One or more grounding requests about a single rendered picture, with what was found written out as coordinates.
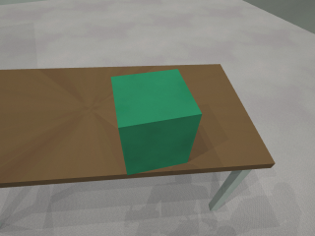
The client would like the carton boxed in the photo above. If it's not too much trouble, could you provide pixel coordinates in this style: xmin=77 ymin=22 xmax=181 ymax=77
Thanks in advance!
xmin=110 ymin=69 xmax=202 ymax=175

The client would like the table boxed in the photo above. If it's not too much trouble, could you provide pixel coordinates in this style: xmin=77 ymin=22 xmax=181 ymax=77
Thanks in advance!
xmin=0 ymin=64 xmax=275 ymax=226

